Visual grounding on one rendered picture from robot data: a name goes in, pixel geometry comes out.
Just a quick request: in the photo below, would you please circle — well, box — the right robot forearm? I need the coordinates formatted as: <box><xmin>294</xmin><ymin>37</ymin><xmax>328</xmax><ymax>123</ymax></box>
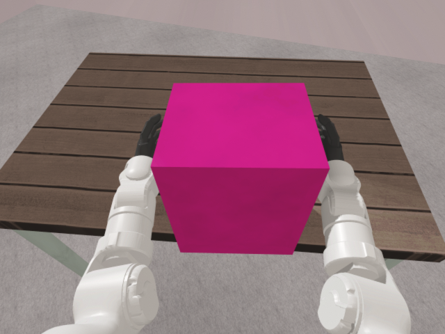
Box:
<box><xmin>318</xmin><ymin>160</ymin><xmax>411</xmax><ymax>331</ymax></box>

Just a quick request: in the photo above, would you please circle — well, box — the table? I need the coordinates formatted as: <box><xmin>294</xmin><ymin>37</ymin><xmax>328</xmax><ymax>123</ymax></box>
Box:
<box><xmin>0</xmin><ymin>52</ymin><xmax>445</xmax><ymax>277</ymax></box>

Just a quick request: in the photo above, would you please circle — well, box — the left robot upper arm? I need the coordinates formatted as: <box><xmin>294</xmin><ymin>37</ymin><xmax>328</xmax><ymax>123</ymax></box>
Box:
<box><xmin>42</xmin><ymin>263</ymin><xmax>159</xmax><ymax>334</ymax></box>

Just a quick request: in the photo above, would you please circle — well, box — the right robot hand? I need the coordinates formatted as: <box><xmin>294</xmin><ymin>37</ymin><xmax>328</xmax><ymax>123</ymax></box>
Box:
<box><xmin>315</xmin><ymin>114</ymin><xmax>344</xmax><ymax>161</ymax></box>

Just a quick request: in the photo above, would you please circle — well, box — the left robot forearm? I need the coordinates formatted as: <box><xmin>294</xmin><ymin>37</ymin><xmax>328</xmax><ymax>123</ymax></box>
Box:
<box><xmin>73</xmin><ymin>155</ymin><xmax>159</xmax><ymax>318</ymax></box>

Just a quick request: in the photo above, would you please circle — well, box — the carton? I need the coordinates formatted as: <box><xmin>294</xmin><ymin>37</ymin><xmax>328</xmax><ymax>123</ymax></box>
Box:
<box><xmin>150</xmin><ymin>83</ymin><xmax>330</xmax><ymax>255</ymax></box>

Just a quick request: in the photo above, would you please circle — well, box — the right robot upper arm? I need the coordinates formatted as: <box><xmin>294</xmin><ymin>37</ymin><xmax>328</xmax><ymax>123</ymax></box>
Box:
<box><xmin>318</xmin><ymin>272</ymin><xmax>411</xmax><ymax>334</ymax></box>

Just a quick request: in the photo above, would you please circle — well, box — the left robot hand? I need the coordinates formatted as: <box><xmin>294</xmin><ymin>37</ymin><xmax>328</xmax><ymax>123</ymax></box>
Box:
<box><xmin>135</xmin><ymin>113</ymin><xmax>163</xmax><ymax>158</ymax></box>

